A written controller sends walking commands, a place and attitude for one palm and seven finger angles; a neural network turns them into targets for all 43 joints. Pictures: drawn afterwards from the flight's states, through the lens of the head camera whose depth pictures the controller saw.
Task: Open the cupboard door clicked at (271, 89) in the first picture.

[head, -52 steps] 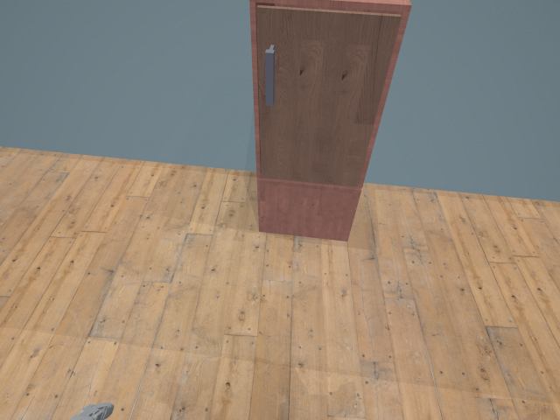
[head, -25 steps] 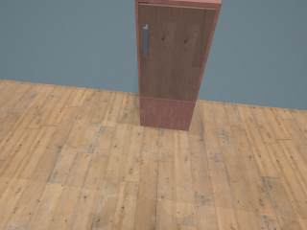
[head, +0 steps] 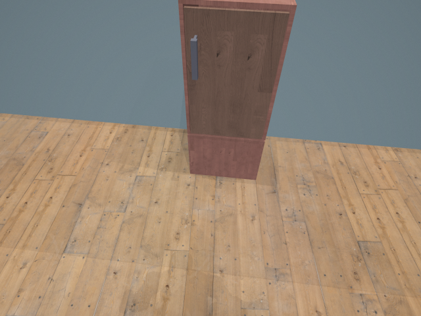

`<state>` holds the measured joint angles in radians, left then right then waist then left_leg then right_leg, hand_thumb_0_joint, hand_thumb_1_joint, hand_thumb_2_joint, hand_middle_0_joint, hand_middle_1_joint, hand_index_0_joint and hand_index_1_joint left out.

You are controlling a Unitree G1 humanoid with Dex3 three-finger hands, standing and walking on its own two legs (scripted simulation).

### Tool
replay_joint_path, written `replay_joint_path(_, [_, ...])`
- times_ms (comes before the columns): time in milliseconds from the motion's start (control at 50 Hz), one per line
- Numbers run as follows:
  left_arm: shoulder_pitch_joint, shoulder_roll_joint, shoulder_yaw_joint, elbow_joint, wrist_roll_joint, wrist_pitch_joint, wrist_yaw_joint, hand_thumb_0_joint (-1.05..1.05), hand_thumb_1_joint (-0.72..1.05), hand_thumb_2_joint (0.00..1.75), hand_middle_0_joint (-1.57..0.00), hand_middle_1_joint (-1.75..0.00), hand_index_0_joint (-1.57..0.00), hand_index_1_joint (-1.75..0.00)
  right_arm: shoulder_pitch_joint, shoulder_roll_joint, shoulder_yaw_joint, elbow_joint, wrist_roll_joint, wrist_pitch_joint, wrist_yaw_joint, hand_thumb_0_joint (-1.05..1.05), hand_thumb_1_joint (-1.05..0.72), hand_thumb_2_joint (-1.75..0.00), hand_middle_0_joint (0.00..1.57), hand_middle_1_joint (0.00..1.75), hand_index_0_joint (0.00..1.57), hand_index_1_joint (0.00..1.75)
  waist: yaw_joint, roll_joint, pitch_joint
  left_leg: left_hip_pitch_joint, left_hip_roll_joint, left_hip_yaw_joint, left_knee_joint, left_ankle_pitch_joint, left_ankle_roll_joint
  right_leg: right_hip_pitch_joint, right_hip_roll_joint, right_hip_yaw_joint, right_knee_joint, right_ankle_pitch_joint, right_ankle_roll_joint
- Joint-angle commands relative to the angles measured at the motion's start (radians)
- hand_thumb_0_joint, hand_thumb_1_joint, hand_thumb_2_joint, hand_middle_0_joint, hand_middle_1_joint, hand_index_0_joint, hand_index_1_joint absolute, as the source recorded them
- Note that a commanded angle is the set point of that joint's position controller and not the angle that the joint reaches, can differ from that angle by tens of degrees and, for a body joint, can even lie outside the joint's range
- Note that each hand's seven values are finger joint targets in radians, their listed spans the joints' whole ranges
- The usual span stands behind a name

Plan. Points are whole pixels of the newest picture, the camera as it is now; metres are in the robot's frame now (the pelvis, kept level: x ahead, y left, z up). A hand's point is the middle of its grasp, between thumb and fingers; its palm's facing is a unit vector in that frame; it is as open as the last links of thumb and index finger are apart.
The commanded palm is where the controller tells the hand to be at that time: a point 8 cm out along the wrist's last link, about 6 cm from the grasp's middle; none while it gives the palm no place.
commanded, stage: look at it before walking up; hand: left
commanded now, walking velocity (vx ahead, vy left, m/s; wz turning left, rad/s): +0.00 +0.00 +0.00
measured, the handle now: (195, 57) +1.01 +0.12 +0.01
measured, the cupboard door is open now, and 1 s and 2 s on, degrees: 0 0 0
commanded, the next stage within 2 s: take the last steps up to it in 0.40 s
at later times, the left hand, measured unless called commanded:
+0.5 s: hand out of the picture +0.08 +0.24 -0.15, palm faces -0.02 -0.94 -0.33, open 7.3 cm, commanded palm none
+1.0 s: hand out of the picture +0.01 +0.16 -0.19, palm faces +0.06 -0.99 -0.15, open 7.3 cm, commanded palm none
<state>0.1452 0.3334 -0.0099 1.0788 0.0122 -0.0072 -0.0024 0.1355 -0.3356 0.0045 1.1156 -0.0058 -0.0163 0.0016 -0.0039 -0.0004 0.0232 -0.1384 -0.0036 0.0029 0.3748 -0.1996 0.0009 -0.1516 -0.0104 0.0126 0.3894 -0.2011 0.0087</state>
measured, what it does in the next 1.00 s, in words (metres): lifts its left foot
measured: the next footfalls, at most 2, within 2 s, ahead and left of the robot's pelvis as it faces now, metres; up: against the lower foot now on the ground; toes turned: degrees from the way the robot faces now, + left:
left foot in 1.08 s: +0.20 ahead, +0.12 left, +0.00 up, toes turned +4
right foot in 1.58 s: +0.46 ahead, -0.14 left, +0.00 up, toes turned -15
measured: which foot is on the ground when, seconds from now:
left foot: down 0.00-0.84, up 0.86-1.00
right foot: down 0.00-1.00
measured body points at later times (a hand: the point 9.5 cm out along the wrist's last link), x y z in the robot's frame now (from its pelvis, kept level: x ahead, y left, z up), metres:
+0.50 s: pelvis +0.01 +0.00 +0.00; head +0.01 +0.00 +0.45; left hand +0.08 +0.29 -0.13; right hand +0.09 -0.30 -0.13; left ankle +0.00 +0.12 -0.75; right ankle +0.01 -0.12 -0.75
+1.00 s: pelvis +0.10 +0.00 -0.01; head +0.12 +0.02 +0.44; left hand +0.01 +0.22 -0.17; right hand +0.09 -0.24 -0.16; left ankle +0.08 +0.11 -0.71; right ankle +0.01 -0.12 -0.75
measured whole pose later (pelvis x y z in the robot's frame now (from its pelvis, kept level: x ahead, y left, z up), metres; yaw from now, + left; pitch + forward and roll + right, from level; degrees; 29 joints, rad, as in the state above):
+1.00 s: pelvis +0.10 +0.00 -0.01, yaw -2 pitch +0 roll -1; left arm 0.46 0.15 0.02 1.13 0.03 -0.05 0.01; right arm 0.29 -0.18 -0.02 1.12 -0.01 -0.01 0.00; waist 0.05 -0.02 0.02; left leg -0.37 0.05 0.08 0.87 -0.53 0.01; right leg -0.08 0.02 0.03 0.46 -0.38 -0.01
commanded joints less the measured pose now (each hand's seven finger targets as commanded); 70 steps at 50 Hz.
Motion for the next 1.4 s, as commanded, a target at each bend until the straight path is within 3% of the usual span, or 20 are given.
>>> replay_joint_path(0, [-0.041,0.204,0.042,-0.06,0.0,-0.021,0.016,0.0,0.9,0.9,-0.2,-0.3,-0.2,-0.3,-0.055,-0.204,-0.042,-0.063,-0.003,-0.019,-0.012,0.0,-0.9,-0.9,0.2,0.3,0.2,0.3,0.003,-0.004,-0.032,-0.007,0.116,-0.103,-0.072,0.084,0.026,-0.013,-0.105,0.104,-0.071,0.084,-0.037])
replay_joint_path(500, [-0.036,0.21,0.043,-0.052,0.0,-0.022,0.016,0.0,0.9,0.9,-0.2,-0.3,-0.2,-0.3,-0.063,-0.208,-0.039,-0.063,-0.001,-0.019,-0.016,0.0,-0.9,-0.9,0.2,0.3,0.2,0.3,0.003,-0.002,-0.044,0.03,0.123,-0.095,-0.081,0.139,0.022,0.016,-0.107,0.099,-0.084,0.154,-0.036])
replay_joint_path(540, [0.034,0.085,0.016,-0.019,-0.002,-0.005,0.019,0.0,0.9,0.9,-0.2,-0.3,-0.2,-0.3,-0.002,-0.08,-0.01,-0.036,-0.008,-0.003,-0.012,0.0,-0.9,-0.9,0.2,0.3,0.2,0.3,0.002,-0.013,-0.056,0.04,0.117,-0.074,-0.067,0.029,0.004,0.001,-0.097,0.096,-0.083,0.014,-0.018])
replay_joint_path(620, [0.077,0.084,0.026,-0.021,0.009,0.014,0.003,0.0,0.9,0.9,-0.2,-0.3,-0.2,-0.3,0.041,-0.093,-0.023,-0.034,-0.018,0.012,-0.004,0.0,-0.9,-0.9,0.2,0.3,0.2,0.3,0.004,0.003,0.063,-0.06,0.121,-0.094,-0.099,-0.352,0.021,-0.113,-0.058,0.102,-0.056,-0.308,-0.031])
replay_joint_path(740, [0.176,0.036,0.04,-0.027,0.012,-0.005,-0.01,0.0,0.9,0.9,-0.2,-0.3,-0.2,-0.3,0.097,-0.079,-0.042,-0.048,-0.013,-0.005,-0.009,0.0,-0.9,-0.9,0.2,0.3,0.2,0.3,0.016,0.031,0.116,-0.107,0.16,-0.125,-0.049,-0.35,0.069,-0.147,-0.026,0.09,0.052,-0.242,-0.059])
replay_joint_path(800, [0.269,0.038,0.054,-0.007,0.012,-0.02,-0.002,0.0,0.9,0.9,-0.2,-0.3,-0.2,-0.3,0.101,-0.019,-0.04,-0.061,-0.008,-0.019,-0.012,0.0,-0.9,-0.9,0.2,0.3,0.2,0.3,0.044,-0.063,0.111,-0.22,0.093,-0.021,0.148,-0.236,0.043,-0.027,-0.094,0.219,-0.013,-0.197,-0.104])
replay_joint_path(840, [0.401,0.08,0.075,0.032,0.009,-0.033,0.013,0.0,0.9,0.9,-0.2,-0.3,-0.2,-0.3,0.044,0.027,-0.037,-0.1,-0.009,-0.027,-0.011,0.0,-0.9,-0.9,0.2,0.3,0.2,0.3,0.083,-0.244,0.101,-0.441,0.029,0.102,0.441,-0.305,0.004,0.161,-0.265,0.455,-0.132,-0.007,-0.209])
replay_joint_path(860, [0.451,0.066,0.078,0.044,0.01,-0.043,0.02,0.0,0.9,0.9,-0.2,-0.3,-0.2,-0.3,-0.008,0.024,-0.039,-0.124,-0.011,-0.035,-0.011,0.0,-0.9,-0.9,0.2,0.3,0.2,0.3,0.108,-0.206,0.098,-0.532,0.05,0.063,0.554,-0.361,0.005,0.232,-0.304,0.501,-0.124,0.17,-0.257])
replay_joint_path(900, [0.458,0.03,0.078,0.052,0.018,-0.051,0.034,0.0,0.9,0.9,-0.2,-0.3,-0.2,-0.3,-0.028,0.044,-0.041,-0.136,-0.008,-0.046,-0.009,0.0,-0.9,-0.9,0.2,0.3,0.2,0.3,0.096,-0.114,0.074,-0.585,0.088,0.028,0.589,-0.365,0.007,0.298,-0.309,0.432,-0.066,0.356,-0.279])
replay_joint_path(940, [0.395,0.014,0.078,0.036,0.025,-0.052,0.037,0.0,0.9,0.9,-0.2,-0.3,-0.2,-0.3,-0.016,0.074,-0.046,-0.134,0.001,-0.047,-0.001,0.0,-0.9,-0.9,0.2,0.3,0.2,0.3,0.064,-0.105,0.064,-0.498,0.109,0.025,0.488,-0.363,0.011,0.215,-0.286,0.346,-0.055,0.302,-0.248])
replay_joint_path(980, [0.325,0.004,0.075,0.023,0.021,-0.051,0.032,0.0,0.9,0.9,-0.2,-0.3,-0.2,-0.3,0.07,0.104,-0.044,-0.113,0.003,-0.045,0.003,0.0,-0.9,-0.9,0.2,0.3,0.2,0.3,0.0,-0.1,0.047,-0.284,0.085,0.076,0.333,-0.216,0.007,0.043,-0.229,0.243,-0.055,0.214,-0.194])
replay_joint_path(1020, [0.283,-0.02,0.076,0.022,0.004,-0.048,0.022,0.0,0.9,0.9,-0.2,-0.3,-0.2,-0.3,0.26,0.101,-0.049,-0.046,-0.002,-0.052,-0.009,0.0,-0.9,-0.9,0.2,0.3,0.2,0.3,-0.084,-0.057,-0.002,0.073,0.016,0.149,0.154,-0.001,0.01,-0.151,-0.108,0.115,0.097,0.179,-0.125])
replay_joint_path(1040, [0.29,-0.062,0.072,0.021,0.001,-0.049,0.016,0.0,0.9,0.9,-0.2,-0.3,-0.2,-0.3,0.404,0.032,-0.071,0.002,-0.006,-0.059,-0.023,0.0,-0.9,-0.9,0.2,0.3,0.2,0.3,-0.136,0.095,-0.079,0.281,0.111,0.017,0.1,-0.036,0.031,-0.272,-0.049,0.061,0.321,0.122,-0.087])
replay_joint_path(1060, [0.294,-0.119,0.063,-0.002,-0.008,-0.045,0.011,0.0,0.9,0.9,-0.2,-0.3,-0.2,-0.3,0.521,-0.071,-0.096,0.032,-0.021,-0.063,-0.029,0.0,-0.9,-0.9,0.2,0.3,0.2,0.3,-0.154,0.363,-0.102,0.323,0.42,-0.389,-0.083,-0.075,0.123,-0.449,0.059,-0.056,0.661,-0.304,-0.026])
replay_joint_path(1080, [0.288,-0.101,0.067,-0.019,0.003,-0.042,0.018,0.0,0.9,0.9,-0.2,-0.3,-0.2,-0.3,0.495,-0.075,-0.089,0.022,-0.016,-0.048,-0.033,0.0,-0.9,-0.9,0.2,0.3,0.2,0.3,-0.125,0.273,-0.071,0.249,0.491,-0.514,-0.173,-0.152,0.175,-0.474,0.028,0.019,0.794,-0.363,-0.044])
replay_joint_path(1100, [0.257,-0.099,0.071,-0.014,0.016,-0.039,0.02,0.0,0.9,0.9,-0.2,-0.3,-0.2,-0.3,0.402,-0.028,-0.079,0.001,-0.015,-0.045,-0.029,0.0,-0.9,-0.9,0.2,0.3,0.2,0.3,-0.093,0.149,0.038,0.114,0.465,-0.429,-0.193,-0.224,0.17,-0.485,-0.028,0.029,0.84,-0.298,-0.051])
replay_joint_path(1140, [0.225,-0.127,0.068,0.002,0.021,-0.029,0.002,0.0,0.9,0.9,-0.2,-0.3,-0.2,-0.3,0.294,0.066,-0.056,-0.03,-0.014,-0.058,-0.032,0.0,-0.9,-0.9,0.2,0.3,0.2,0.3,-0.04,0.029,0.174,-0.053,0.412,-0.299,-0.208,-0.095,0.161,-0.495,-0.089,0.01,0.855,-0.168,-0.034])
replay_joint_path(1200, [0.276,-0.178,0.066,0.014,0.022,-0.013,-0.005,0.0,0.9,0.9,-0.2,-0.3,-0.2,-0.3,0.304,0.104,-0.046,-0.016,-0.012,-0.079,-0.039,0.0,-0.9,-0.9,0.2,0.3,0.2,0.3,0.001,0.092,0.128,-0.025,0.315,-0.06,-0.172,0.203,0.12,-0.457,-0.092,-0.023,0.812,-0.071,-0.006])
replay_joint_path(1300, [0.148,-0.163,0.071,-0.048,0.021,0.001,-0.016,0.0,0.9,0.9,-0.2,-0.3,-0.2,-0.3,0.363,0.114,-0.044,0.011,-0.011,-0.083,-0.043,0.0,-0.9,-0.9,0.2,0.3,0.2,0.3,-0.003,0.094,0.126,0.079,0.283,0.012,-0.177,0.35,0.122,-0.56,-0.101,-0.065,0.7,0.026,0.008])
replay_joint_path(1380, [-0.008,-0.162,0.065,-0.113,0.013,-0.007,-0.024,0.0,0.9,0.9,-0.2,-0.3,-0.2,-0.3,0.384,0.108,-0.05,0.026,-0.018,-0.078,-0.043,0.0,-0.9,-0.9,0.2,0.3,0.2,0.3,-0.028,0.114,0.155,0.092,0.268,0.062,-0.175,0.392,0.13,-0.5,-0.097,-0.116,0.41,0.069,-0.001])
